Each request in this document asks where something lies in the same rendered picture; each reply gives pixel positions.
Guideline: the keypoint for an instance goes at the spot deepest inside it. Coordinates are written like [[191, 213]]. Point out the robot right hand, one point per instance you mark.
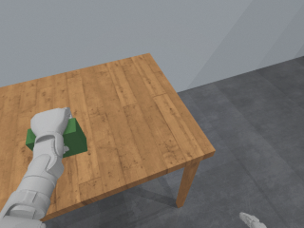
[[251, 221]]

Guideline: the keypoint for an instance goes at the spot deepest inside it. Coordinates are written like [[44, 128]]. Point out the left robot upper arm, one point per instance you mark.
[[16, 222]]

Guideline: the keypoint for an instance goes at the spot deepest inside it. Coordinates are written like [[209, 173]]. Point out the left robot forearm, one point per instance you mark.
[[31, 199]]

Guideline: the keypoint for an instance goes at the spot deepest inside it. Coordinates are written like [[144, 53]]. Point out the sponge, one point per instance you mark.
[[74, 139]]

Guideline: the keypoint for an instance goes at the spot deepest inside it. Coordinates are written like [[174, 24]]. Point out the robot left hand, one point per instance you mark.
[[53, 120]]

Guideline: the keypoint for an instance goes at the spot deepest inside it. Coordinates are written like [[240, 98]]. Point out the table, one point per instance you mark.
[[137, 129]]

